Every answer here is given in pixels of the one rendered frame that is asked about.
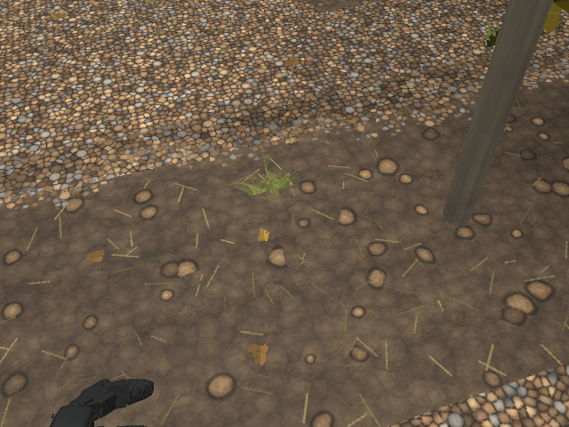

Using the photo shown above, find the robot left hand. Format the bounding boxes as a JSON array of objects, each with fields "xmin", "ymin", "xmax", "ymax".
[{"xmin": 50, "ymin": 379, "xmax": 154, "ymax": 427}]

